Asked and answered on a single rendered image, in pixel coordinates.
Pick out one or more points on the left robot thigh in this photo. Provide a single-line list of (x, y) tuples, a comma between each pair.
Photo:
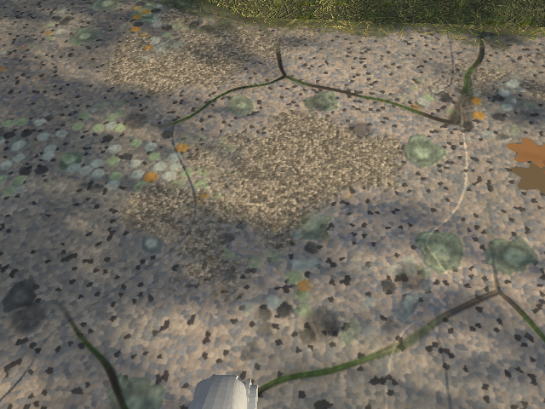
[(225, 392)]

